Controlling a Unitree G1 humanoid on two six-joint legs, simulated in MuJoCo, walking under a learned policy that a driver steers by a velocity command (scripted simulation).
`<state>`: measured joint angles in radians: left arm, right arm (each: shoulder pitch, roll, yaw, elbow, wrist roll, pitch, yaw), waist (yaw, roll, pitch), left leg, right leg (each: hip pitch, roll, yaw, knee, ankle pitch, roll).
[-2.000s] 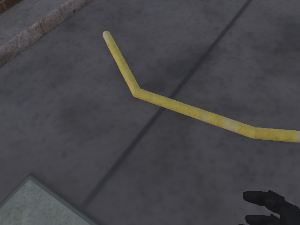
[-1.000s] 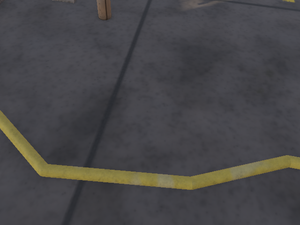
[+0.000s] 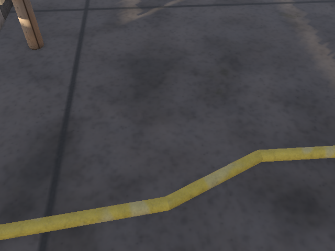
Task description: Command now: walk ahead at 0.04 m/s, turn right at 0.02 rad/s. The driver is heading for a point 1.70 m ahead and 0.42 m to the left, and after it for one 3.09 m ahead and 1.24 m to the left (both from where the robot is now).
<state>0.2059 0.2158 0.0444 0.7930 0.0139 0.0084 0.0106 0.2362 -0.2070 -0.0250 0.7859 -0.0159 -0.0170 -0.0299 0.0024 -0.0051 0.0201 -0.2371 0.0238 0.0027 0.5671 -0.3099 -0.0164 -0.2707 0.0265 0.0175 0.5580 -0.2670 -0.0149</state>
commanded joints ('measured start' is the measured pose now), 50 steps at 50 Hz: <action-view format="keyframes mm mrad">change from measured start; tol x32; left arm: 1 -19 79 20 -40 -2 -15 6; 35 356 44 -8 27 -9 -81 -3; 50 -77 99 14 -59 -16 -82 -6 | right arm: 1 25 -108 -27 -42 3 -11 -6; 29 -295 -109 -14 -225 42 -81 77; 35 217 -349 -99 -104 8 -66 49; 50 83 -199 -55 -15 16 -84 40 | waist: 1 -10 4 -33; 30 41 -94 81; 36 -120 275 -435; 50 -32 45 26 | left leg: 1 -31 30 -39 -114 -38 35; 12 -114 219 -350 -286 -387 206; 18 -781 25 -78 700 -148 73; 31 -261 -7 29 -8 290 77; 34 304 32 -26 23 238 168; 35 651 314 -514 -73 -12 325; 36 633 364 -829 -293 -186 346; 41 17 193 -304 -405 59 239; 50 77 165 -122 -460 246 241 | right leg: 1 16 -39 56 -98 -59 -29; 5 -117 -36 68 -69 -436 -76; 12 -28 -10 -30 21 -152 -97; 16 485 -383 681 -321 27 -324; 29 216 -246 96 -442 297 -155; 33 271 -216 26 -76 812 -91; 37 -491 -36 115 834 -210 -15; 50 -440 -161 29 242 360 32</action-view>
